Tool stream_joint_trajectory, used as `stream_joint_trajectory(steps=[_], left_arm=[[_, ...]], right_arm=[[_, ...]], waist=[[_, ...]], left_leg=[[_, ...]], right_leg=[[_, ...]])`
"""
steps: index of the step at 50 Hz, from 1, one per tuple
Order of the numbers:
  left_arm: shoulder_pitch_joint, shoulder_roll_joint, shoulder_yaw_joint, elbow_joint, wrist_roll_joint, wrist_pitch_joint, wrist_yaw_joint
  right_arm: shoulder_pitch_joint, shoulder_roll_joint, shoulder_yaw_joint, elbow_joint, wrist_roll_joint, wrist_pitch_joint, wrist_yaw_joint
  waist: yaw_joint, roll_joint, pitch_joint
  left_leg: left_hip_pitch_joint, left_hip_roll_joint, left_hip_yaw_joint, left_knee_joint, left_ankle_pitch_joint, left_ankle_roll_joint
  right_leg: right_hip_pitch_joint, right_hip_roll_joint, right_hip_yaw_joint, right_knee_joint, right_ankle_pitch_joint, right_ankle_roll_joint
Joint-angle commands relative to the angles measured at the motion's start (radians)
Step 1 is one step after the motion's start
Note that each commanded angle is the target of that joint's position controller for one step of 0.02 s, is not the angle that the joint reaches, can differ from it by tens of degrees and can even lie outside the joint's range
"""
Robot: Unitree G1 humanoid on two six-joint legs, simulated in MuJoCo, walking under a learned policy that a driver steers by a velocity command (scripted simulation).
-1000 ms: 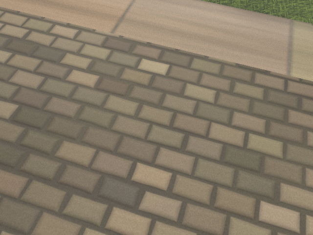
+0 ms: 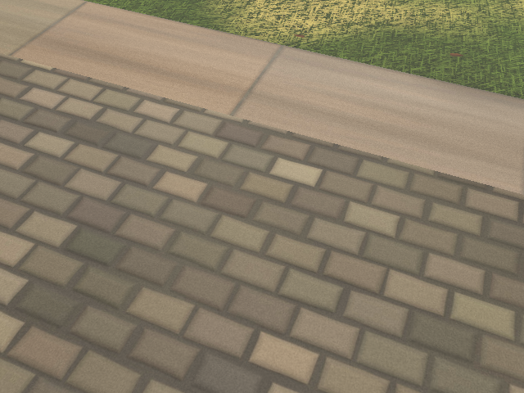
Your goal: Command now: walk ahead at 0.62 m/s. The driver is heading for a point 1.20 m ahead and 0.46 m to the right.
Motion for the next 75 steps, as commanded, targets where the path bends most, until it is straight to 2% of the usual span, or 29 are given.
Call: stream_joint_trajectory(steps=[1,5,6,7,9,12,20,24,27,29,30,31,32,34,36,41,47,50,51,52,53,55,58,67,70,72,73,74,75], left_arm=[[-0.116,0.161,0.036,-0.069,-0.007,-0.036,-0.004],[-0.171,0.113,0.029,-0.096,0.002,-0.037,-0.017],[-0.241,-0.013,-0.005,-0.163,-0.001,-0.047,-0.025],[-0.244,0.011,-0.002,-0.187,-0.001,-0.046,-0.023],[-0.2,0.071,0.013,-0.163,0.001,-0.043,-0.042],[-0.169,0.065,0.02,-0.143,0.021,-0.016,-0.067],[-0.432,0.02,-0.003,-0.252,0.01,0.013,-0.092],[-0.452,0.02,-0.021,-0.298,0.007,0.008,-0.089],[-0.14,0.103,0.008,-0.231,0.0,0.011,-0.066],[0.198,0.194,0.068,-0.129,-0.004,0.004,-0.034],[0.087,0.244,0.083,-0.124,-0.008,0.011,-0.018],[0.039,0.319,0.095,-0.158,0.02,0.025,-0.026],[0.065,0.28,0.094,-0.164,0.022,0.021,-0.018],[0.012,0.186,0.072,-0.149,0.021,-0.001,-0.005],[-0.039,0.151,0.049,-0.164,0.008,-0.033,0.009],[0.025,0.174,0.05,-0.178,-0.006,-0.072,-0.001],[0.123,0.188,0.054,-0.14,-0.02,-0.08,-0.001],[0.022,0.267,0.068,-0.151,0.022,-0.079,0.003],[-0.02,0.193,0.051,-0.171,0.035,-0.084,0.002],[0.184,-0.003,0.004,-0.207,-0.024,-0.082,-0.007],[0.124,0.079,-0.006,-0.2,-0.006,-0.083,0.002],[-0.066,0.123,0.001,-0.231,0.015,-0.072,-0.011],[-0.111,0.061,-0.019,-0.279,0.034,-0.047,-0.044],[-0.455,0.038,-0.076,-0.423,0.026,-0.055,-0.081],[-0.429,0.081,-0.06,-0.415,0.039,-0.06,-0.057],[-0.12,0.132,-0.034,-0.315,0.053,-0.071,-0.031],[0.047,0.177,-0.015,-0.258,0.068,-0.078,-0.015],[0.137,0.264,0.002,-0.236,0.078,-0.082,-0.001],[0.143,0.289,0.022,-0.238,0.057,-0.074,-0.012]], right_arm=[[-0.067,-0.058,-0.014,-0.072,0.005,-0.023,0.011],[0.22,-0.105,-0.04,0.009,0.002,-0.049,-0.023],[0.369,-0.225,-0.067,0.025,-0.019,-0.065,-0.039],[0.293,-0.23,-0.065,0.007,-0.028,-0.065,-0.043],[0.131,-0.143,-0.047,-0.047,-0.007,-0.077,-0.039],[0.123,-0.096,-0.03,-0.048,0.001,-0.097,-0.045],[0.267,-0.038,-0.017,0.007,-0.007,-0.114,-0.045],[0.255,-0.094,-0.021,0.01,0.0,-0.104,-0.069],[0.215,-0.193,-0.052,-0.02,-0.01,-0.061,-0.093],[0.134,-0.203,-0.068,-0.053,-0.017,-0.044,-0.066],[0.072,-0.044,-0.031,-0.108,-0.023,-0.064,-0.041],[0.041,-0.043,-0.025,-0.242,0.012,-0.096,-0.031],[-0.015,-0.089,-0.021,-0.257,-0.001,-0.124,-0.032],[-0.018,-0.097,-0.018,-0.246,-0.011,-0.131,-0.035],[0.013,-0.078,-0.009,-0.244,-0.05,-0.085,-0.03],[-0.248,-0.046,0.023,-0.377,-0.033,-0.051,-0.006],[-0.281,-0.061,0.024,-0.406,-0.013,-0.065,-0.01],[0.123,-0.192,-0.04,-0.297,0.01,-0.069,-0.048],[0.325,-0.243,-0.063,-0.249,-0.004,-0.066,-0.069],[0.296,-0.319,-0.08,-0.233,-0.053,-0.075,-0.059],[0.228,-0.235,-0.078,-0.248,-0.031,-0.067,-0.031],[0.098,-0.104,-0.054,-0.235,-0.024,-0.072,-0.018],[0.174,-0.04,-0.029,-0.146,-0.015,-0.088,-0.021],[0.28,-0.137,-0.039,-0.077,0.033,-0.13,-0.012],[0.33,-0.193,-0.043,-0.048,0.025,-0.115,-0.021],[0.31,-0.228,-0.049,-0.036,0.016,-0.087,-0.042],[0.296,-0.201,-0.042,-0.049,0.023,-0.083,-0.048],[0.333,-0.075,-0.022,-0.087,0.016,-0.084,-0.045],[0.494,-0.055,-0.018,-0.084,0.087,-0.076,-0.052]], waist=[[-0.036,-0.128,0.094],[-0.164,0.073,0.068],[-0.225,0.354,-0.003],[-0.155,0.262,0.032],[-0.061,0.087,0.066],[-0.028,0.089,0.07],[-0.062,0.061,0.22],[-0.012,0.089,0.178],[0.159,0.173,-0.008],[0.295,0.114,-0.136],[0.173,-0.143,-0.028],[0.099,-0.209,-0.147],[0.118,-0.029,-0.117],[0.019,0.149,0.044],[-0.054,0.159,0.085],[0.004,0.067,0.172],[0.07,-0.035,0.043],[-0.176,-0.077,-0.165],[-0.259,-0.034,-0.248],[-0.073,0.358,-0.352],[-0.099,0.23,-0.315],[-0.072,0.003,-0.053],[-0.014,0.063,0.036],[-0.034,0.049,0.175],[-0.006,0.099,0.086],[0.137,0.135,-0.079],[0.2,0.133,-0.166],[0.149,-0.1,-0.296],[0.091,-0.254,-0.544]], left_leg=[[0.05,0.007,0.044,-0.132,0.009,-0.002],[0.551,0.029,0.004,-0.348,-0.003,0.019],[0.659,0.324,-0.425,-0.564,-0.409,0.066],[0.554,0.433,-0.667,-0.636,-0.586,0.118],[0.447,0.356,-0.454,-0.605,-0.403,0.073],[0.38,0.28,-0.193,-0.648,-0.162,0.021],[0.382,0.199,0.18,-0.696,0.314,-0.024],[0.447,0.21,0.295,-0.583,1.079,-0.052],[0.509,0.266,0.285,-0.154,1.575,-0.034],[0.243,0.222,0.237,0.45,1.088,0.007],[-0.143,0.033,0.175,0.784,-0.018,-0.008],[-0.495,-0.071,-0.035,0.968,-0.106,-0.046],[-0.56,0.007,-0.129,0.905,-0.034,-0.028],[-0.466,0.077,-0.126,0.73,0.023,-0.042],[-0.361,0.119,-0.125,0.636,0.008,-0.086],[-0.247,0.116,-0.024,0.176,0.252,-0.131],[-0.036,-0.007,0.028,-0.203,0.492,-0.024],[0.331,-0.023,0.008,-0.232,0.284,0.019],[0.564,0.085,-0.096,-0.155,0.065,0.037],[0.817,0.419,-0.705,-0.282,-0.116,0.194],[0.741,0.386,-0.917,-0.448,-0.338,0.204],[0.431,0.298,-0.605,-0.485,-0.205,0.172],[0.256,0.213,-0.397,-0.534,-0.062,0.135],[0.153,0.154,-0.04,-0.803,0.528,0.112],[0.377,0.179,-0.013,-0.593,1.108,0.09],[0.399,0.165,0.006,-0.176,1.288,0.049],[0.244,0.127,0.01,0.1,1.064,0.029],[0.035,0.001,0.021,0.477,0.101,0.023],[-0.222,-0.117,-0.125,0.837,-0.262,0.007]], right_leg=[[-0.174,-0.216,0.193,-0.213,-0.358,-0.134],[-0.55,-0.127,0.117,0.155,-0.353,-0.113],[-0.716,0.013,-0.018,0.588,-0.291,-0.057],[-0.839,0.015,0.077,0.789,-0.222,-0.076],[-0.815,-0.081,0.135,0.87,-0.031,-0.071],[-0.761,-0.114,0.082,0.926,0.072,-0.026],[-0.824,-0.097,-0.075,0.742,0.223,-0.045],[-0.575,-0.008,-0.218,0.493,0.176,-0.121],[-0.258,0.091,-0.235,0.48,0.023,-0.185],[0.181,0.083,-0.075,0.327,-0.104,-0.252],[0.252,-0.083,0.241,0.301,-0.153,-0.293],[0.461,-0.22,0.77,0.085,-0.25,-0.476],[0.436,-0.268,0.826,-0.049,-0.32,-0.43],[0.151,-0.211,0.669,-0.091,-0.167,-0.357],[-0.051,-0.129,0.523,-0.095,-0.038,-0.33],[-0.293,0.002,0.37,-0.145,0.213,-0.269],[0.037,-0.045,0.317,-0.034,0.821,-0.155],[0.09,-0.064,0.297,0.456,1.001,-0.108],[-0.095,-0.018,0.254,0.772,0.755,-0.1],[-0.472,0.14,0.173,1.159,-0.235,-0.045],[-0.592,0.088,0.173,1.187,-0.187,-0.073],[-0.597,-0.003,0.15,1.086,-0.028,-0.074],[-0.584,-0.042,0.172,1.003,-0.052,-0.065],[-0.418,-0.067,-0.065,0.369,0.336,-0.054],[-0.327,0.014,-0.095,0.296,0.219,-0.085],[-0.03,0.07,-0.087,0.225,0.192,-0.107],[0.203,-0.03,-0.009,0.227,0.269,-0.123],[0.423,-0.33,0.263,0.326,0.651,-0.136],[0.671,-0.531,0.692,0.282,0.894,-0.325]])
